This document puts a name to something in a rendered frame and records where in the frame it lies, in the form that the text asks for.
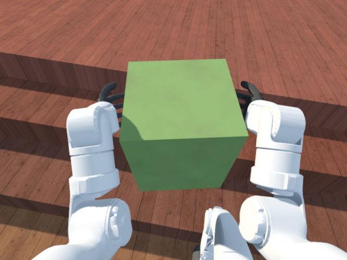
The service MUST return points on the robot left forearm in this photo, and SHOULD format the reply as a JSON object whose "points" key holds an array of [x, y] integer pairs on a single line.
{"points": [[90, 141]]}

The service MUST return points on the robot right upper arm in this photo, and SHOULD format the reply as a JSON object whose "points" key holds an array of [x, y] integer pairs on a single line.
{"points": [[277, 229]]}

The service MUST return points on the carton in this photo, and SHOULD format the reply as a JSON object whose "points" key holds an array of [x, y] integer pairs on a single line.
{"points": [[182, 125]]}

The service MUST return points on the robot right shin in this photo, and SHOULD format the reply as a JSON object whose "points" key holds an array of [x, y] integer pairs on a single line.
{"points": [[207, 245]]}

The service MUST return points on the robot left upper arm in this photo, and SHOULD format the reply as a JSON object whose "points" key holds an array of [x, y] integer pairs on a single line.
{"points": [[97, 229]]}

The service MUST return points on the right robot hand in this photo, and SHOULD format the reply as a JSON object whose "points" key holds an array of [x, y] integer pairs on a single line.
{"points": [[255, 93]]}

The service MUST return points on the left robot hand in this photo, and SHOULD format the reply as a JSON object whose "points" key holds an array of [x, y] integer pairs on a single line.
{"points": [[103, 96]]}

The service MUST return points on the robot right forearm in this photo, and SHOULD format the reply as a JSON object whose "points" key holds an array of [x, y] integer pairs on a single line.
{"points": [[280, 131]]}

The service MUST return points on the robot right thigh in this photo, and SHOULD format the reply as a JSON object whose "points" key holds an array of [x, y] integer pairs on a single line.
{"points": [[229, 244]]}

